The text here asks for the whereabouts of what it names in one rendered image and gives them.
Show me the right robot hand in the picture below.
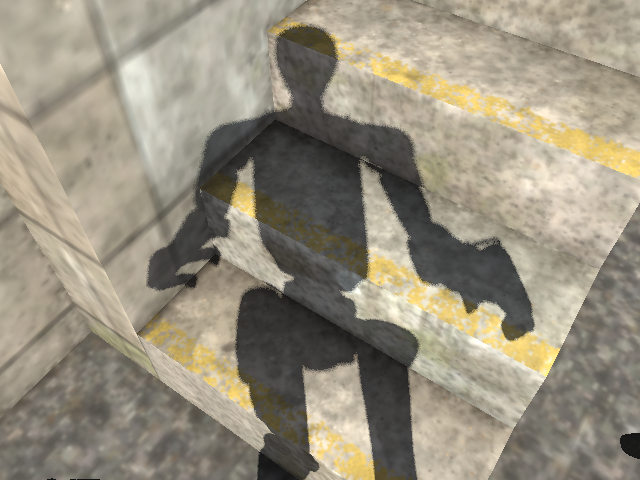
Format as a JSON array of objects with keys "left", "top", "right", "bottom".
[{"left": 620, "top": 433, "right": 640, "bottom": 459}]

